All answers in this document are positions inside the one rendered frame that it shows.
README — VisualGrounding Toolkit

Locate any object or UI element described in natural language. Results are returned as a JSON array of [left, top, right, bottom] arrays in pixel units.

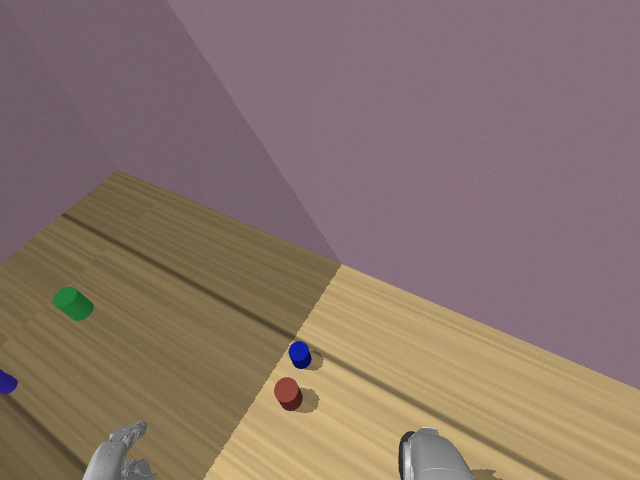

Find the right robot foot
[[399, 431, 415, 480]]

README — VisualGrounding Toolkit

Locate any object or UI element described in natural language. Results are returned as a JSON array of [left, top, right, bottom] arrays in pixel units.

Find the left robot hand
[[82, 421, 157, 480]]

